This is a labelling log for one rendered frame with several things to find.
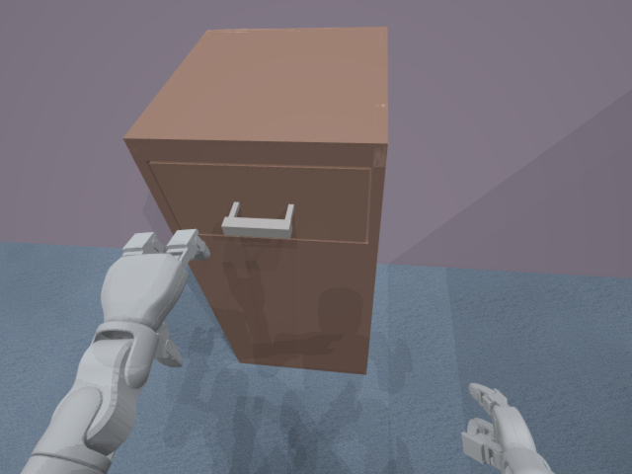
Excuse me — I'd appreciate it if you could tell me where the robot left hand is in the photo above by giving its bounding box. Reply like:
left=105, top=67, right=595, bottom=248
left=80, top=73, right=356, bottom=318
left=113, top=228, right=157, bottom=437
left=101, top=229, right=210, bottom=367

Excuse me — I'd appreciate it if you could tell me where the cabinet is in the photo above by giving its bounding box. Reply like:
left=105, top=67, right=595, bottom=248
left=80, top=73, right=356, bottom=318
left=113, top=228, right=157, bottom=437
left=123, top=27, right=388, bottom=375

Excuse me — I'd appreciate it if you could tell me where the robot right hand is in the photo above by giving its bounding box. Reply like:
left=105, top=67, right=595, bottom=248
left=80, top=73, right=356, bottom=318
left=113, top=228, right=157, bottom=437
left=461, top=383, right=537, bottom=471

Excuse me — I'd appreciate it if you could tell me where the handle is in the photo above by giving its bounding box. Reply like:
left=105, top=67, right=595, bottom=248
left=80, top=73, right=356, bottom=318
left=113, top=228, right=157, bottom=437
left=221, top=202, right=294, bottom=239

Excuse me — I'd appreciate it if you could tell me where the drawer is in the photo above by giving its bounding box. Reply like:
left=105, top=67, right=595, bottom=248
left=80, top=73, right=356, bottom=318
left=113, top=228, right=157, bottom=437
left=149, top=161, right=369, bottom=242

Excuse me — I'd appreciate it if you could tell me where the robot left forearm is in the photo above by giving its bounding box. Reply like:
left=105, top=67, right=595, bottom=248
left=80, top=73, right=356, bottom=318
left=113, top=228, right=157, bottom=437
left=20, top=320, right=159, bottom=474

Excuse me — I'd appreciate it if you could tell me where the robot right forearm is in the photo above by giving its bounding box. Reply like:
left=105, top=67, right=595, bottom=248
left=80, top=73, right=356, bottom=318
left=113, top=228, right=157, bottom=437
left=501, top=447, right=555, bottom=474

